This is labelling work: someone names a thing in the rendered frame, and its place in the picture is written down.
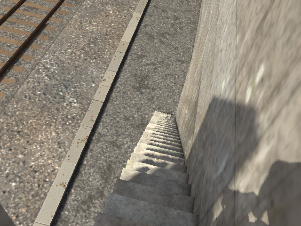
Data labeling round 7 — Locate stairs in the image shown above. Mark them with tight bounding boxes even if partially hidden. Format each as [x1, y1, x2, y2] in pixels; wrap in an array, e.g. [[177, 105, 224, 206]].
[[93, 111, 199, 226]]

